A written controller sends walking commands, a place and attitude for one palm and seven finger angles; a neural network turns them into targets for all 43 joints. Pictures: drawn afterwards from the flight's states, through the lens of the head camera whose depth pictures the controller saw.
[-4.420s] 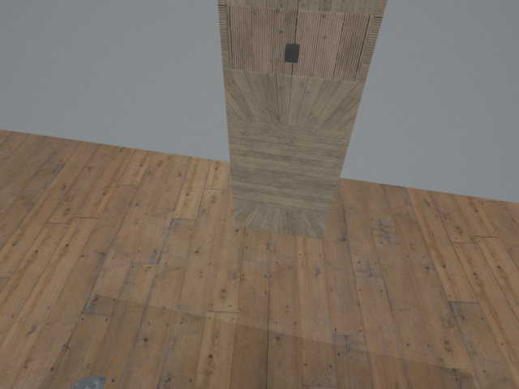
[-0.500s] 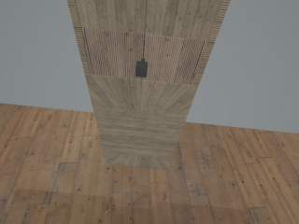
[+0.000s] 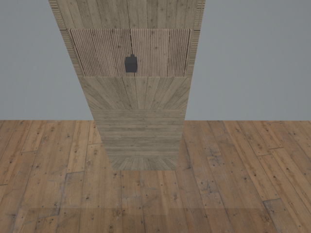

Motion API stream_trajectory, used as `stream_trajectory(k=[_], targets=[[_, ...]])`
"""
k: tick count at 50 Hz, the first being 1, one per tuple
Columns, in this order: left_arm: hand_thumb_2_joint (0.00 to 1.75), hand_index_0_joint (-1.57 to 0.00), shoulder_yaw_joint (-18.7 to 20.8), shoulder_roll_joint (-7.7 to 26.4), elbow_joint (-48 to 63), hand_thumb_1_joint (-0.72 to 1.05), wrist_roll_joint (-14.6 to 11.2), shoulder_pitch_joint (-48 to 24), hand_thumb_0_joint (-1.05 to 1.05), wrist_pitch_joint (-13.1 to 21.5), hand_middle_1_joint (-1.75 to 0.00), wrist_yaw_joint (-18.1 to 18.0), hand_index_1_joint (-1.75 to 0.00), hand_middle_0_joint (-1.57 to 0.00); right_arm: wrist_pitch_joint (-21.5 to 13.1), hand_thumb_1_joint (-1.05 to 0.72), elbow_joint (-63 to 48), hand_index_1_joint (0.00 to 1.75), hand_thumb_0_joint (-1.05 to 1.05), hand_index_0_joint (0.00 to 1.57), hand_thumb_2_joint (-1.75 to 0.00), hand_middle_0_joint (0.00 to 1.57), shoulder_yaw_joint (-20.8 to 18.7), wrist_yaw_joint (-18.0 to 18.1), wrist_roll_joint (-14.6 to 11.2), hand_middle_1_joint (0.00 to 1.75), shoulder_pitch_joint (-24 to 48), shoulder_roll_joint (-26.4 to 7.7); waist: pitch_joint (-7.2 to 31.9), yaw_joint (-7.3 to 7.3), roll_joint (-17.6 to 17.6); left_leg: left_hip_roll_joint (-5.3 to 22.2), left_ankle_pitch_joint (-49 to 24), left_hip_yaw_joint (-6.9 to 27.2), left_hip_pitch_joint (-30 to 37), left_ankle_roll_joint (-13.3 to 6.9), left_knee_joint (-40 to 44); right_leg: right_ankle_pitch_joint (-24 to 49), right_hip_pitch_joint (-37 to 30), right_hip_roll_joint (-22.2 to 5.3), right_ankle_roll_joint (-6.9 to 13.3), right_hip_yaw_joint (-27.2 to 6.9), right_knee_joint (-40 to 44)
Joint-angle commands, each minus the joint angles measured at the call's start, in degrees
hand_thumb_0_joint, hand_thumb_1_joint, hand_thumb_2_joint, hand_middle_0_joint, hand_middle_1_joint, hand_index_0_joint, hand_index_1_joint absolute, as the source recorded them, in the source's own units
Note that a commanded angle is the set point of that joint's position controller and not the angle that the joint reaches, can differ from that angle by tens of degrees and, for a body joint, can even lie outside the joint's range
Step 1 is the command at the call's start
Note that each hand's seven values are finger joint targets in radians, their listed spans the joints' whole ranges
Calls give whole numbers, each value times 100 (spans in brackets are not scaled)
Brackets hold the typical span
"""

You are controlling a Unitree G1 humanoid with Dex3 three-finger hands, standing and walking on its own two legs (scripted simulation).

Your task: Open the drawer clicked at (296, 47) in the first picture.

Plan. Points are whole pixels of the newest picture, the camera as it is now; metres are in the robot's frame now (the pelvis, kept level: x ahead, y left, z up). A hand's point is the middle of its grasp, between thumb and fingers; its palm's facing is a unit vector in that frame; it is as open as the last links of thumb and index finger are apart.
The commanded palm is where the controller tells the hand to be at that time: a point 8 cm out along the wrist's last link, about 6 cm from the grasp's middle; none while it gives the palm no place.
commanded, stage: look again from close up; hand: left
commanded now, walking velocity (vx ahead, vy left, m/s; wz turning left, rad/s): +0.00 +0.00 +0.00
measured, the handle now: (131, 61) +0.61 +0.10 +0.13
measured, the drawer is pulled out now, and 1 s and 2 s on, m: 0.00 0.00 0.00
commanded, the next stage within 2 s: shuffle to correct the standing spot in 0.32 s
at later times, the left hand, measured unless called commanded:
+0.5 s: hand out of the picture +0.04 +0.17 -0.17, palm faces -0.02 -0.98 -0.18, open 7.4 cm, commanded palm none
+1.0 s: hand out of the picture +0.06 +0.09 -0.18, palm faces +0.02 -0.99 -0.16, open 7.4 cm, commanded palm none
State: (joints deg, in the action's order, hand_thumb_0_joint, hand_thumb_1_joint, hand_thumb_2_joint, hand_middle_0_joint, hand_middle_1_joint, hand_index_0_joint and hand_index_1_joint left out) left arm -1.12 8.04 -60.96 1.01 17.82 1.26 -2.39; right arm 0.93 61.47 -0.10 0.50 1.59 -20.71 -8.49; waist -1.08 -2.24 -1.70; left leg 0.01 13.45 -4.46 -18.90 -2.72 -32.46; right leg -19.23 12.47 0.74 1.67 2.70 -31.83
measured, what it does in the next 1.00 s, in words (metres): walks ahead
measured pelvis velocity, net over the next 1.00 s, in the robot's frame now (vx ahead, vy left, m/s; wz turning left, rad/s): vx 0.10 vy -0.07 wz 0.00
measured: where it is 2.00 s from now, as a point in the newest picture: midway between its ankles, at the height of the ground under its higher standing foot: outside the picture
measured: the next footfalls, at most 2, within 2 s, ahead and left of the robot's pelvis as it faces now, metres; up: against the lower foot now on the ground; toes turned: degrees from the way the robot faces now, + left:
left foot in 1.06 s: +0.16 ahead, +0.02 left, +0.00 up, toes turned +9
right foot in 1.38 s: +0.19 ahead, -0.30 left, +0.00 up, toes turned -4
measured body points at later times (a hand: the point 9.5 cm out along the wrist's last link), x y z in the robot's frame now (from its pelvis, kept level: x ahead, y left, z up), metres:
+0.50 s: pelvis +0.03 -0.01 +0.01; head +0.05 +0.01 +0.45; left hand +0.04 +0.22 -0.16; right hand +0.06 -0.24 -0.15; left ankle +0.04 +0.09 -0.73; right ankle -0.02 -0.11 -0.73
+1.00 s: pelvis +0.10 -0.07 +0.00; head +0.14 -0.06 +0.45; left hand +0.06 +0.14 -0.16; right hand +0.12 -0.30 -0.15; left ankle +0.09 +0.03 -0.69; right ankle +0.02 -0.12 -0.73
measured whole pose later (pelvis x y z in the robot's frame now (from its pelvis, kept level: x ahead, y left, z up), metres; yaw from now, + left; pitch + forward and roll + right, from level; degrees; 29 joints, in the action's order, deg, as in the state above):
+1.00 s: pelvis +0.10 -0.07 +0.00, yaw +0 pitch +3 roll +0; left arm 0.5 7.8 -61.2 2.2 21.1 1.4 -1.8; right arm 1.1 61.0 -1.7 1.7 1.4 -13.3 -8.2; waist -1.9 0.5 1.9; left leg 3.0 25.0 -6.9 -26.4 -1.0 -51.1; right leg -22.0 8.3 2.8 5.8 9.2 -27.2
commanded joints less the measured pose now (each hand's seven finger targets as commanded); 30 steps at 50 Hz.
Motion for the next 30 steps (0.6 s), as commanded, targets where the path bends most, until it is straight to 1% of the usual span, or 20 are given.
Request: stream_trajectory(k=[1,3,5,8,9,10,12,14,15,17,18,21,22,23,24,25,26,28,29,30], targets=[[90,-20,116,562,275,90,-14,231,0,69,-30,-17,-30,-20,-202,-90,-301,30,0,20,-90,20,-57,21,-34,30,-82,-470,-364,147,285,505,787,790,44,-39,930,-819,585,-519,245,-756,922],[90,-20,106,544,243,90,-16,275,0,73,-30,-17,-30,-20,-224,-90,-273,30,0,20,-90,20,-50,34,-52,30,-83,-495,-424,161,405,521,616,782,83,-41,971,-625,541,-530,226,-781,966],[90,-20,97,564,200,90,-20,303,0,88,-30,-16,-30,-20,-261,-90,-213,30,0,20,-90,20,-28,48,-64,30,-61,-513,-422,179,374,543,212,752,225,-50,959,-140,449,-539,199,-758,926],[90,-20,94,595,146,90,-25,358,0,83,-30,-14,-30,-20,-276,-90,-142,30,0,20,-90,20,-25,62,-81,30,4,-551,-405,186,269,563,48,686,359,-30,971,71,399,-558,169,-768,972],[90,-20,94,610,127,90,-19,374,0,93,-30,-16,-30,-20,-286,-90,-133,30,0,20,-90,20,-26,69,-84,30,20,-547,-366,194,262,573,-158,683,431,-44,949,295,350,-550,169,-756,949],[90,-20,97,623,114,90,-22,381,0,92,-30,-16,-30,-20,-296,-90,-110,30,0,20,-90,20,-26,75,-84,30,58,-577,-327,200,176,586,-266,658,506,-42,940,440,321,-564,153,-740,926],[90,-20,105,634,87,90,-24,402,0,87,-30,-14,-30,-20,-308,-90,-86,30,0,20,-90,20,-30,89,-89,30,132,-590,-258,214,146,610,-388,642,596,-41,936,596,273,-563,139,-749,916],[90,-20,121,677,94,90,-7,378,0,88,-30,-15,-30,-20,-317,-90,-91,30,0,20,-90,20,-42,99,-98,30,188,-616,-233,215,244,622,-586,642,634,-53,897,802,196,-553,119,-734,908],[90,-20,123,695,89,90,-9,381,0,90,-30,-14,-30,-20,-329,-90,-73,30,0,20,-90,20,-42,105,-100,30,225,-651,-135,220,229,634,-726,618,698,-52,882,946,140,-586,113,-734,897],[90,-20,133,727,79,90,-8,353,0,89,-30,-11,-30,-20,-333,-90,-61,30,0,20,-90,20,-49,112,-99,30,305,-690,-115,228,263,643,-848,606,767,-52,866,1079,112,-601,101,-726,900],[90,-20,131,739,76,90,-8,340,0,84,-30,-10,-30,-20,-329,-90,-64,30,0,20,-90,20,-49,115,-100,30,352,-712,-167,226,252,642,-857,592,777,-41,864,1126,135,-602,100,-740,910],[90,-20,155,828,76,90,-5,290,0,78,-30,-3,-30,-20,-339,-90,-63,30,0,20,-90,20,-59,124,-101,30,463,-784,-52,235,101,664,-1057,589,893,-51,854,1294,57,-615,94,-738,886],[90,-20,127,671,22,90,-6,361,0,51,-30,-4,-30,-20,-326,-90,-30,30,0,20,-90,20,-28,123,-86,30,428,-628,12,221,133,686,-1002,566,953,-40,833,1189,42,-588,69,-671,865],[90,-20,121,623,-10,90,-1,401,0,23,-30,6,-30,-20,-307,-90,-8,30,0,20,-90,20,-23,128,-77,30,419,-627,-23,216,139,713,-756,569,949,-49,843,907,95,-536,61,-626,835],[90,-20,124,597,-22,90,17,426,0,-2,-30,18,-30,-20,-292,-90,-10,30,0,20,-90,20,-41,130,-69,30,405,-638,-94,209,181,771,-527,623,950,-90,879,660,186,-476,62,-557,769],[90,-20,146,590,-1,90,35,406,0,-33,-30,38,-30,-20,-277,-90,-13,30,0,20,-90,20,-73,137,-52,30,389,-717,-136,185,26,866,-323,716,928,-135,956,411,300,-410,67,-461,657],[90,-20,163,595,25,90,48,407,0,-65,-30,66,-30,-20,-260,-90,-34,30,0,20,-90,20,-108,148,-37,30,389,-817,-202,176,-116,1013,-51,896,941,-205,1104,172,466,-326,61,-345,493],[90,-20,204,589,121,90,88,341,0,-122,-30,117,-30,-20,-222,-90,-85,30,0,20,-90,20,-199,182,-17,30,302,-1016,-376,140,-353,1435,401,1417,960,-452,1423,-278,906,-162,34,-101,35],[90,-20,215,584,169,90,108,303,0,-138,-30,136,-30,-20,-208,-90,-100,30,0,20,-90,20,-240,204,-14,30,243,-1081,-416,119,-429,1643,313,1661,1063,-604,1485,-431,1150,-123,23,-36,-242],[90,-20,237,571,218,90,116,251,0,-157,-30,158,-30,-20,-206,-90,-135,30,0,20,-90,20,-279,221,1,30,179,-1156,-348,79,-544,1846,151,1803,1132,-732,1523,-663,1321,-117,10,4,-615]])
